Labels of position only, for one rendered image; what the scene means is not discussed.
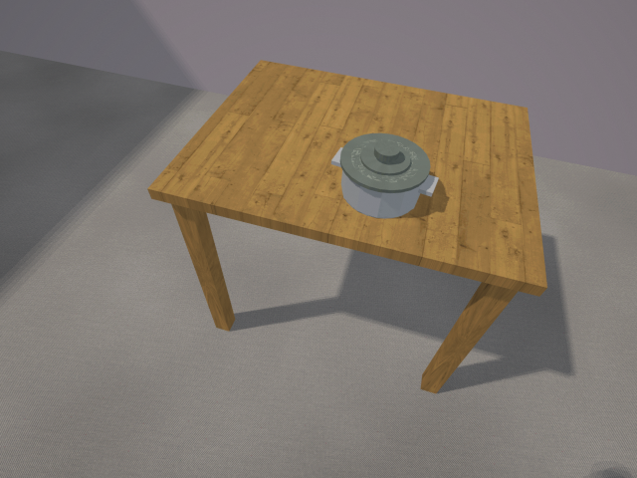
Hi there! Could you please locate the knob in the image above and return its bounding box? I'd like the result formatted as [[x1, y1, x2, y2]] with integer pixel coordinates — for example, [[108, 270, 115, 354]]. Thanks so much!
[[374, 140, 400, 162]]

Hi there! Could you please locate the pot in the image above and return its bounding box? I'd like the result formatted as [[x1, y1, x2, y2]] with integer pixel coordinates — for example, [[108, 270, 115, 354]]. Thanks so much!
[[331, 147, 439, 219]]

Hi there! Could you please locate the lid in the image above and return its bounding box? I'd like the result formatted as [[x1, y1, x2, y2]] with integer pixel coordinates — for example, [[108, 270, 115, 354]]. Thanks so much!
[[340, 133, 431, 193]]

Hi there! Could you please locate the table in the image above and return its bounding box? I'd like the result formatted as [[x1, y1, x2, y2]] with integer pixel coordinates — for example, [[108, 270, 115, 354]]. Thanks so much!
[[147, 60, 547, 393]]

